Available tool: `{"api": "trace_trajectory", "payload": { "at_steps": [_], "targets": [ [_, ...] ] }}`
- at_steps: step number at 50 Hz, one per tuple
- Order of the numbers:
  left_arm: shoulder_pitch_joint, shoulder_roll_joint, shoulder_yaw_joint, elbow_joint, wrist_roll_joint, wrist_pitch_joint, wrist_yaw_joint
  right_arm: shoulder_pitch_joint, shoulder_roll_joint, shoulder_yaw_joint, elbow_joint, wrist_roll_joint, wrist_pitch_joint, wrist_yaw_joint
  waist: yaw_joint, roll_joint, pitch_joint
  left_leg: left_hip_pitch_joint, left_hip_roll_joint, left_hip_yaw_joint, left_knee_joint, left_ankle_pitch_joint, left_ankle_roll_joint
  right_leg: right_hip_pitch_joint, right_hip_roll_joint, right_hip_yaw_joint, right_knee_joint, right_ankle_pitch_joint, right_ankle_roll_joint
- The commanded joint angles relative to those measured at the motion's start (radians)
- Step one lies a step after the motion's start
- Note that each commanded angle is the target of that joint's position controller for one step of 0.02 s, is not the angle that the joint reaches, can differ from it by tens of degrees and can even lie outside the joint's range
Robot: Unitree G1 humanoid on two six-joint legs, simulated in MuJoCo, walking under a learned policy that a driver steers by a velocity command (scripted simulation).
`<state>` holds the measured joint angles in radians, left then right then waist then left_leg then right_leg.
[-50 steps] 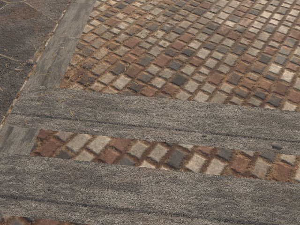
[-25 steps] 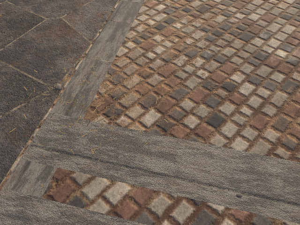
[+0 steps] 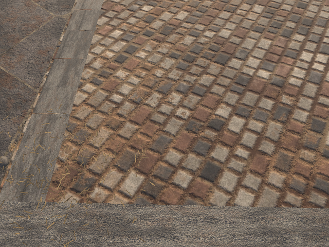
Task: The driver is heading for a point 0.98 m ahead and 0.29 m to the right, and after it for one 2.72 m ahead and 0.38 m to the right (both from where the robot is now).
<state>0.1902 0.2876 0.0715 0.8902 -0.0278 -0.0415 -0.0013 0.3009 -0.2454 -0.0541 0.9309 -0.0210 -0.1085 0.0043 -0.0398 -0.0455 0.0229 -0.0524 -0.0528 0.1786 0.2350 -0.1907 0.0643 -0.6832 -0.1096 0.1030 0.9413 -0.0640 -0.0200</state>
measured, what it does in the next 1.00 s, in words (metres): walks ahead, turning right: right foot, then left foot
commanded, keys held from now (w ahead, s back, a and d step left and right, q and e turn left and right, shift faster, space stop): w+e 0.60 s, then w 0.40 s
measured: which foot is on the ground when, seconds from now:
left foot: down 0.00-0.24, up 0.26-0.72, down 0.74-1.00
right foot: up 0.00-0.24, down 0.26-0.76, up 0.78-1.00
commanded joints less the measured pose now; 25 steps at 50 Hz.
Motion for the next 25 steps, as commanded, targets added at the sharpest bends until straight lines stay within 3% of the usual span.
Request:
{"api": "trace_trajectory", "payload": {
  "at_steps": [1, 4, 7, 10, 11, 12, 13, 14, 15, 16, 17, 18, 19, 22, 25],
  "targets": [
    [-0.043, 0.024, 0.0, -0.068, 0.008, -0.011, -0.016, -0.061, -0.152, -0.03, -0.064, 0.005, -0.01, -0.018, 0.013, 0.088, 0.041, -0.04, 0.275, -0.068, -0.138, 0.272, 0.093, 0.002, -0.012, -0.034, -0.141, 0.137, 0.004],
    [-0.146, 0.006, -0.011, -0.119, 0.01, -0.013, -0.034, 0.001, -0.168, -0.036, -0.041, 0.014, 0.007, -0.026, -0.027, 0.068, 0.072, 0.054, 0.305, -0.026, -0.119, 0.32, 0.09, -0.033, -0.004, -0.085, -0.241, 0.141, -0.011],
    [-0.209, 0.005, -0.014, -0.171, 0.006, -0.012, -0.055, 0.036, -0.18, -0.043, -0.028, 0.025, 0.033, -0.027, -0.036, 0.073, 0.084, 0.172, 0.341, 0.004, -0.052, 0.432, 0.085, -0.07, 0.014, -0.13, -0.293, 0.052, -0.037],
    [-0.16, 0.044, 0.007, -0.194, 0.002, -0.006, -0.069, -0.001, -0.219, -0.055, -0.046, 0.032, 0.055, -0.037, 0.026, 0.127, 0.016, 0.207, 0.347, 0.045, 0.114, 0.859, 0.056, 0.084, 0.096, -0.213, -0.3, -0.086, -0.087],
    [-0.08, 0.074, 0.023, -0.182, -0.001, -0.004, -0.068, -0.014, -0.231, -0.058, -0.054, 0.033, 0.064, -0.042, 0.076, 0.145, -0.034, 0.194, 0.34, 0.054, 0.238, 0.982, 0.044, 0.194, 0.135, -0.235, -0.296, -0.129, -0.111],
    [0.058, 0.122, 0.051, -0.153, -0.004, -0.003, -0.061, -0.037, -0.237, -0.058, -0.063, 0.038, 0.07, -0.045, 0.156, 0.137, -0.107, 0.126, 0.313, 0.069, 0.427, 0.974, 0.019, 0.393, 0.172, -0.234, -0.357, -0.093, -0.147],
    [0.223, 0.2, 0.088, -0.113, -0.001, 0.005, -0.039, -0.041, -0.226, -0.052, -0.08, 0.031, 0.063, -0.046, 0.23, 0.061, -0.193, -0.091, 0.267, 0.069, 0.712, 0.712, -0.026, 0.693, 0.116, -0.091, -0.416, -0.078, -0.198],
    [0.22, 0.303, 0.104, -0.111, -0.007, 0.005, -0.026, 0.057, -0.057, -0.003, -0.128, -0.005, 0.033, -0.023, 0.106, -0.208, -0.261, -0.566, 0.06, 0.0, 1.072, -0.3, -0.091, 1.044, -0.148, 0.445, -0.462, -0.161, -0.378],
    [0.249, 0.245, 0.082, -0.14, 0.009, -0.009, -0.028, -0.024, -0.109, -0.004, -0.153, 0.036, -0.019, -0.006, 0.157, -0.113, -0.394, -0.711, 0.005, -0.248, 1.21, -0.418, -0.077, 1.13, -0.233, 0.748, -0.628, -0.275, -0.445],
    [0.214, 0.184, 0.066, -0.137, 0.017, -0.022, -0.028, -0.136, -0.158, -0.017, -0.186, 0.074, -0.046, 0.004, 0.177, -0.057, -0.255, -0.8, 0.066, -0.279, 1.186, -0.321, -0.047, 1.049, -0.204, 0.602, -0.658, -0.209, -0.382],
    [0.143, 0.145, 0.055, -0.147, 0.01, -0.031, -0.028, -0.147, -0.157, -0.015, -0.189, 0.067, -0.057, 0.001, 0.128, 0.02, -0.164, -0.767, 0.114, -0.276, 1.088, -0.228, -0.032, 0.898, -0.16, 0.466, -0.656, -0.122, -0.34],
    [0.067, 0.11, 0.044, -0.165, 0.008, -0.033, -0.029, -0.143, -0.162, -0.023, -0.174, 0.039, -0.055, -0.007, 0.081, 0.062, -0.103, -0.694, 0.146, -0.269, 0.997, -0.182, -0.041, 0.746, -0.117, 0.366, -0.667, -0.017, -0.31],
    [0.026, 0.087, 0.035, -0.183, 0.017, -0.035, -0.025, -0.12, -0.175, -0.032, -0.17, 0.025, -0.042, -0.009, 0.046, 0.048, -0.084, -0.616, 0.167, -0.274, 0.946, -0.151, -0.052, 0.647, -0.089, 0.307, -0.687, 0.064, -0.3],
    [0.029, 0.118, 0.04, -0.19, 0.014, -0.037, -0.01, -0.115, -0.142, -0.03, -0.186, 0.008, -0.007, -0.011, 0.017, 0.04, -0.052, -0.551, 0.169, -0.244, 0.808, -0.097, -0.102, 0.505, -0.053, 0.224, -0.727, 0.185, -0.298],
    [0.076, 0.155, 0.05, -0.183, 0.009, -0.031, 0.01, -0.23, -0.108, -0.017, -0.229, 0.004, 0.002, -0.013, 0.052, 0.014, -0.018, -0.54, 0.134, -0.22, 0.577, 0.095, -0.134, 0.437, 0.008, 0.144, -0.728, 0.18, -0.256]
  ]
}}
